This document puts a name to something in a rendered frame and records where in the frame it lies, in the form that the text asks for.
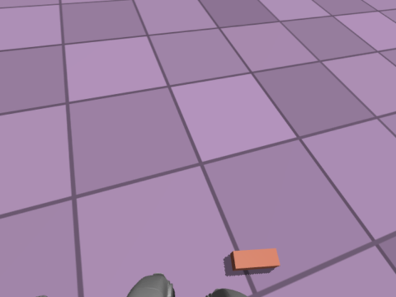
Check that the carton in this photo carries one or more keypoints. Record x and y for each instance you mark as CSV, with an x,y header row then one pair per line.
x,y
254,259

